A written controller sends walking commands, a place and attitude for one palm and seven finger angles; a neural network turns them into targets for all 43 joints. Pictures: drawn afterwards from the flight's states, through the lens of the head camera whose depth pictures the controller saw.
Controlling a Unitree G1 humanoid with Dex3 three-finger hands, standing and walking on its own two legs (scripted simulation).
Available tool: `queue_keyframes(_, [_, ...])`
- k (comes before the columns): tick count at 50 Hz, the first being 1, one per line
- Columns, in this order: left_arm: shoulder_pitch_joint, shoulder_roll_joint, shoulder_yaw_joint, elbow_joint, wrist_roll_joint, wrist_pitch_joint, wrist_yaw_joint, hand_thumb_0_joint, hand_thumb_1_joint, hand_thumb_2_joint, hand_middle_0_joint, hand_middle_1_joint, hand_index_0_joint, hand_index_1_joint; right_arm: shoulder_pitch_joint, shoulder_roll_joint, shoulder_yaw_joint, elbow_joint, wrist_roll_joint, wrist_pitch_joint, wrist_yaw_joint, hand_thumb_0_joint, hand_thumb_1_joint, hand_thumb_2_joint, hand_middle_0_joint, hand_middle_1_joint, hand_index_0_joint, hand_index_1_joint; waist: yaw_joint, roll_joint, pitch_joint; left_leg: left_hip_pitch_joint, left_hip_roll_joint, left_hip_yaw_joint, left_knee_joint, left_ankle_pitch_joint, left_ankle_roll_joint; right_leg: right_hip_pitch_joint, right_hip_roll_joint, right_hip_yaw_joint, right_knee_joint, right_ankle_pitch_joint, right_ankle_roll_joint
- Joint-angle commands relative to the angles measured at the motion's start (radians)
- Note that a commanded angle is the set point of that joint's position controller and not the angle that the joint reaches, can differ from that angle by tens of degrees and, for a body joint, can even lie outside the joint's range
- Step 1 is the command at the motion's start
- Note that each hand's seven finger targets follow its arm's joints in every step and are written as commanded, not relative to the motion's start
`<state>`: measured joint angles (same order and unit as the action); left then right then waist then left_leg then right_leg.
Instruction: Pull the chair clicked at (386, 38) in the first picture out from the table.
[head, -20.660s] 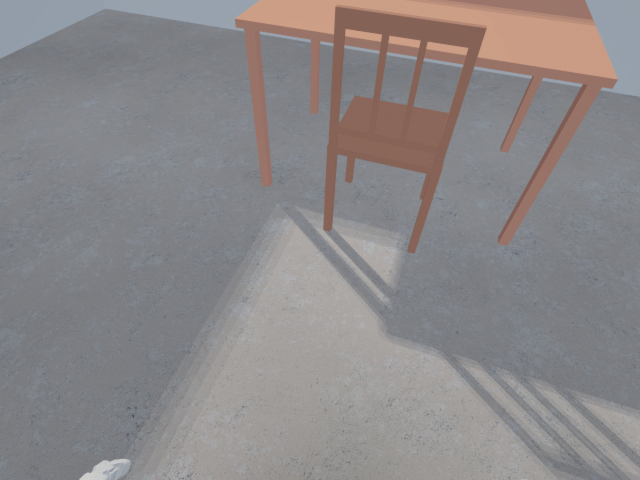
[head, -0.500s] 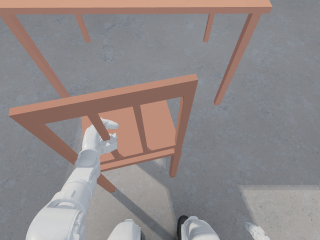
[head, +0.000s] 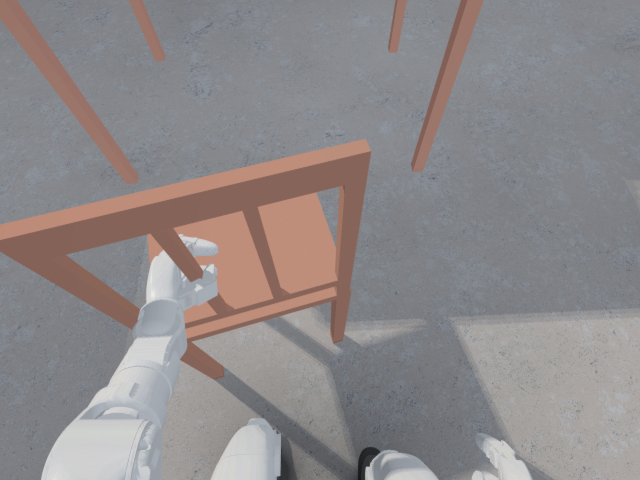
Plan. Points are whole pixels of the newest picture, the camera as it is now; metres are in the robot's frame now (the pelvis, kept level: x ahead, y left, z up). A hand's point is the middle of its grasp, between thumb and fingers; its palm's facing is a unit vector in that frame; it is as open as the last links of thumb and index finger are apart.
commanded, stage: step backward, pulling the chair out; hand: left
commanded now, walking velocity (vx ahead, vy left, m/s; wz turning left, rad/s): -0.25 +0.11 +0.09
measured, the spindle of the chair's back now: (197, 276) +0.38 +0.20 -0.09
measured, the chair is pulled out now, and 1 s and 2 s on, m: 0.52 0.70 0.70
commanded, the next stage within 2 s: stop walking, hand still on the chair in 0.12 s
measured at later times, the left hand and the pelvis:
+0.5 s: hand (197, 391) +0.21 +0.17 -0.07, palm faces +0.09 -0.98 -0.16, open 5.2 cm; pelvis -0.09 +0.01 +0.00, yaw +1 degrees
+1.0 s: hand (186, 420) +0.18 +0.17 -0.07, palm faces +0.08 -0.98 -0.17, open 5.2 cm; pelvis -0.06 +0.03 +0.01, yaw +0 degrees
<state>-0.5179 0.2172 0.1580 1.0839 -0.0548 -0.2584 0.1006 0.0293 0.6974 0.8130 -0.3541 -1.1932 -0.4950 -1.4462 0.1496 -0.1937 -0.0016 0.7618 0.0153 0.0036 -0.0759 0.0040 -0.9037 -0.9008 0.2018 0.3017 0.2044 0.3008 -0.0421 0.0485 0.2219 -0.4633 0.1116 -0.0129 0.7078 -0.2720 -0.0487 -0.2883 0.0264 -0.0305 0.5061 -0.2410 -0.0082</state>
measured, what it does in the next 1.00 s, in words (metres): steps on the spot: left foot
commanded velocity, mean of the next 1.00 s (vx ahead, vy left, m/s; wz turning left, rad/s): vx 0.01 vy -0.01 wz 0.02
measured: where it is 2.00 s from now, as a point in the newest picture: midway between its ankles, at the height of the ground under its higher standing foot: outside the picture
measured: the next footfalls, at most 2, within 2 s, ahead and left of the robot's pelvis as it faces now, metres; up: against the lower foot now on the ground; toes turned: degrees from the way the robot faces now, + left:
left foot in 0.18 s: -0.01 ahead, +0.16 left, +0.00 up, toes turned +2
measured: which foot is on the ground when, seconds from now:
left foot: up 0.00-0.16, down 0.18-1.00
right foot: down 0.00-1.00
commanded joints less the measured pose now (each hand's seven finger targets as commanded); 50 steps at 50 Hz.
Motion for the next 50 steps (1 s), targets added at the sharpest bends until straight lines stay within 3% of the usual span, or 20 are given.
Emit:
queue_keyframes(1, [-0.211,0.228,-0.004,-0.19,0.057,-0.03,0.015,0.0,0.9,0.9,-0.5,-1.45,-0.5,-1.45,0.016,-0.156,-0.043,-0.115,0.009,-0.036,-0.027,0.0,-0.9,-0.9,0.2,0.3,0.2,0.3,0.039,-0.107,-0.527,0.011,-0.048,-0.091,0.204,-0.205,0.007,0.244,-0.388,0.212,-0.032,0.728,-0.126])
queue_keyframes(2, [-0.181,0.237,0.01,-0.185,0.056,-0.016,0.02,0.0,0.9,0.9,-0.5,-1.45,-0.5,-1.45,0.021,-0.168,-0.037,-0.106,0.005,-0.031,-0.03,0.0,-0.9,-0.9,0.2,0.3,0.2,0.3,0.036,-0.095,-0.532,0.031,-0.049,-0.086,0.133,-0.177,0.006,0.27,-0.369,0.169,-0.018,0.734,-0.119])
queue_keyframes(5, [-0.15,0.204,-0.008,-0.191,0.039,0.015,0.024,0.0,0.9,0.9,-0.5,-1.45,-0.5,-1.45,0.048,-0.172,-0.035,-0.124,0.015,-0.027,-0.041,0.0,-0.9,-0.9,0.2,0.3,0.2,0.3,0.032,-0.186,-0.542,0.086,-0.053,-0.051,-0.032,-0.099,0.007,0.299,-0.331,0.152,0.017,0.749,-0.091])
queue_keyframes(7, [-0.157,0.173,-0.049,-0.199,0.023,0.036,0.023,0.0,0.9,0.9,-0.5,-1.45,-0.5,-1.45,0.071,-0.187,-0.039,-0.124,0.021,-0.02,-0.055,0.0,-0.9,-0.9,0.2,0.3,0.2,0.3,0.016,-0.204,-0.51,0.173,-0.029,-0.034,-0.159,0.026,0.015,0.244,-0.306,0.127,0.023,0.647,-0.066])
queue_keyframes(8, [-0.172,0.157,-0.068,-0.211,0.02,0.043,0.022,0.0,0.9,0.9,-0.5,-1.45,-0.5,-1.45,0.089,-0.197,-0.043,-0.12,0.017,-0.016,-0.06,0.0,-0.9,-0.9,0.2,0.3,0.2,0.3,0.01,-0.184,-0.518,0.234,0.001,-0.032,-0.239,0.166,0.025,0.206,-0.276,0.107,0.047,0.562,-0.041])
queue_keyframes(10, [-0.208,0.095,-0.114,-0.244,0.017,0.042,0.01,0.0,0.9,0.9,-0.5,-1.45,-0.5,-1.45,0.103,-0.219,-0.058,-0.14,0.011,-0.008,-0.056,0.0,-0.9,-0.9,0.2,0.3,0.2,0.3,0.015,-0.007,-0.503,0.308,0.124,-0.142,-0.28,0.459,0.095,0.095,-0.132,0.043,0.1,0.302,0.027])
queue_keyframes(11, [-0.24,0.069,-0.132,-0.269,0.018,0.035,0.004,0.0,0.9,0.9,-0.5,-1.45,-0.5,-1.45,0.093,-0.203,-0.052,-0.15,0.006,-0.003,-0.048,0.0,-0.9,-0.9,0.2,0.3,0.2,0.3,0.013,0.102,-0.491,0.304,0.163,-0.175,-0.26,0.535,0.129,0.062,-0.1,0.026,0.151,0.179,0.032])
queue_keyframes(12, [-0.308,0.106,-0.125,-0.516,0.016,0.016,-0.001,0.0,0.9,0.9,-0.5,-1.45,-0.5,-1.45,0.055,-0.181,-0.044,-0.184,-0.001,-0.008,-0.039,0.0,-0.9,-0.9,0.2,0.3,0.2,0.3,0.018,0.262,-0.512,0.335,0.184,-0.207,-0.286,0.574,0.162,0.043,-0.092,0.024,0.199,-0.016,0.027])
queue_keyframes(13, [-0.28,0.095,-0.127,-0.522,0.027,0.022,0.004,0.0,0.9,0.9,-0.5,-1.45,-0.5,-1.45,0.048,-0.171,-0.038,-0.183,-0.006,-0.012,-0.036,0.0,-0.9,-0.9,0.2,0.3,0.2,0.3,0.02,0.319,-0.499,0.325,0.185,-0.21,-0.299,0.512,0.175,0.028,-0.073,0.017,0.218,-0.194,0.02])
queue_keyframes(15, [-0.201,0.071,-0.135,-0.471,0.026,0.055,0.008,0.0,0.9,0.9,-0.5,-1.45,-0.5,-1.45,0.066,-0.17,-0.036,-0.19,0.009,-0.018,-0.025,0.0,-0.9,-0.9,0.2,0.3,0.2,0.3,0.035,0.256,-0.451,0.245,0.161,-0.172,-0.29,0.297,0.17,0.081,-0.062,0.012,0.147,-0.196,0.01])
queue_keyframes(17, [-0.155,0.092,-0.128,-0.468,0.017,0.077,0.002,0.0,0.9,0.9,-0.5,-1.45,-0.5,-1.45,0.106,-0.187,-0.04,-0.189,0.015,-0.028,-0.022,0.0,-0.9,-0.9,0.2,0.3,0.2,0.3,0.021,0.159,-0.447,0.252,0.11,-0.133,-0.242,0.194,0.135,0.152,-0.056,0.012,-0.015,-0.06,0.019])
queue_keyframes(19, [-0.122,0.081,-0.14,-0.446,0.028,0.084,-0.001,0.0,0.9,0.9,-0.5,-1.45,-0.5,-1.45,0.102,-0.183,-0.036,-0.188,0.015,-0.037,-0.018,0.0,-0.9,-0.9,0.2,0.3,0.2,0.3,0.011,0.089,-0.441,0.253,0.05,-0.09,-0.216,0.078,0.097,0.167,-0.077,0.032,-0.117,-0.027,0.015])
queue_keyframes(21, [-0.11,0.106,-0.119,-0.436,0.035,0.088,0.009,0.0,0.9,0.9,-0.5,-1.45,-0.5,-1.45,0.076,-0.165,-0.034,-0.199,0.021,-0.035,-0.023,0.0,-0.9,-0.9,0.2,0.3,0.2,0.3,0.007,-0.053,-0.456,0.216,-0.021,-0.013,-0.204,-0.145,0.062,0.141,-0.138,0.11,-0.144,-0.196,-0.008])
queue_keyframes(24, [-0.063,0.11,-0.115,-0.415,0.034,0.088,0.018,0.0,0.9,0.9,-0.5,-1.45,-0.5,-1.45,0.066,-0.152,-0.025,-0.176,0.01,-0.035,-0.033,0.0,-0.9,-0.9,0.2,0.3,0.2,0.3,0.007,-0.1,-0.39,0.279,-0.052,0.004,-0.173,-0.163,0.06,-0.016,-0.174,0.134,-0.2,-0.38,-0.025])
queue_keyframes(27, [-0.001,0.118,-0.101,-0.44,0.037,0.074,0.021,0.0,0.9,0.9,-0.5,-1.45,-0.5,-1.45,0.044,-0.15,-0.02,-0.16,0.002,-0.047,-0.038,0.0,-0.9,-0.9,0.2,0.3,0.2,0.3,0.013,-0.036,-0.343,0.271,-0.032,-0.032,-0.239,-0.134,0.076,-0.016,-0.148,0.107,-0.168,-0.304,-0.012])
queue_keyframes(31, [0.09,0.07,-0.124,-0.432,0.035,0.064,0.016,0.0,0.9,0.9,-0.5,-1.45,-0.5,-1.45,0.035,-0.138,-0.017,-0.163,0.004,-0.05,-0.041,0.0,-0.9,-0.9,0.2,0.3,0.2,0.3,0.023,-0.105,-0.283,0.222,-0.018,-0.053,-0.272,-0.143,0.086,-0.006,-0.136,0.108,-0.17,-0.286,-0.005])
queue_keyframes(32, [0.106,0.081,-0.121,-0.442,0.036,0.064,0.016,0.0,0.9,0.9,-0.5,-1.45,-0.5,-1.45,0.034,-0.14,-0.018,-0.159,0.004,-0.052,-0.044,0.0,-0.9,-0.9,0.2,0.3,0.2,0.3,0.02,-0.065,-0.258,0.222,-0.02,-0.047,-0.283,-0.126,0.084,-0.019,-0.133,0.095,-0.17,-0.268,-0.004])
queue_keyframes(41, [0.246,0.051,-0.141,-0.547,0.046,0.053,0.018,0.0,0.9,0.9,-0.5,-1.45,-0.5,-1.45,0.019,-0.139,-0.022,-0.179,0.003,-0.072,-0.041,0.0,-0.9,-0.9,0.2,0.3,0.2,0.3,0.032,-0.016,-0.348,0.289,0.007,-0.047,-0.308,0.148,0.077,0.098,-0.113,0.066,-0.089,0.086,0.0])
queue_keyframes(42, [0.266,0.06,-0.14,-0.558,0.047,0.056,0.017,0.0,0.9,0.9,-0.5,-1.45,-0.5,-1.45,0.019,-0.14,-0.023,-0.177,0.004,-0.074,-0.043,0.0,-0.9,-0.9,0.2,0.3,0.2,0.3,0.03,0.015,-0.346,0.297,0.008,-0.041,-0.313,0.168,0.077,0.098,-0.112,0.06,-0.087,0.109,0.003])
queue_keyframes(50, [0.32,0.054,-0.145,-0.62,0.046,0.074,0.022,0.0,0.9,0.9,-0.5,-1.45,-0.5,-1.45,0.002,-0.137,-0.02,-0.203,0.002,-0.065,-0.041,0.0,-0.9,-0.9,0.2,0.3,0.2,0.3,0.032,-0.003,-0.384,0.328,0.006,-0.019,-0.302,0.222,0.063,0.129,-0.12,0.062,-0.088,0.187,-0.002])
